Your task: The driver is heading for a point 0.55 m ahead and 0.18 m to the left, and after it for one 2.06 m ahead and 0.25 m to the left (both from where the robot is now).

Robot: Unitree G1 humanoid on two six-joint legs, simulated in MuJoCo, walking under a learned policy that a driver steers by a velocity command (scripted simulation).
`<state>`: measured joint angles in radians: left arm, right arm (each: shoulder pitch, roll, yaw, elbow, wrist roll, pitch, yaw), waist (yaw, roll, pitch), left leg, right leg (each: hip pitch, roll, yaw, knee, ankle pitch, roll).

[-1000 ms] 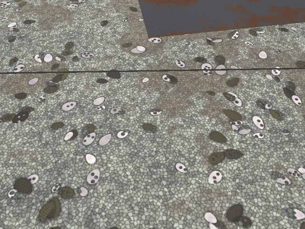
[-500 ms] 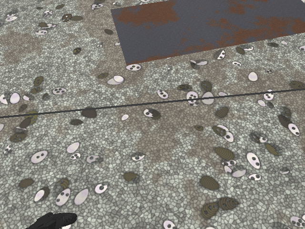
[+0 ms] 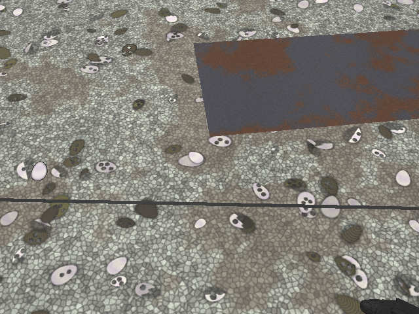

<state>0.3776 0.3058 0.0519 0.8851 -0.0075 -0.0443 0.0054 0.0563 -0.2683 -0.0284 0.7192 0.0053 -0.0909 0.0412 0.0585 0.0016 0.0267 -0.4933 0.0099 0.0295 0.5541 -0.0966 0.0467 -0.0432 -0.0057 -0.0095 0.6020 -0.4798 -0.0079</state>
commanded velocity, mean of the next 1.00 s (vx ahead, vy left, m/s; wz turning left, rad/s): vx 0.32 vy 0.00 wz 0.26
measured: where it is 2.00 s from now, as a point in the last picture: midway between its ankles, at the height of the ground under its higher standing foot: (193, 287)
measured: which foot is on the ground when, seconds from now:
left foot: down 0.00-0.46, up 0.48-0.82, down 0.84-1.00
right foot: up 0.00-0.42, down 0.44-0.84, up 0.86-1.00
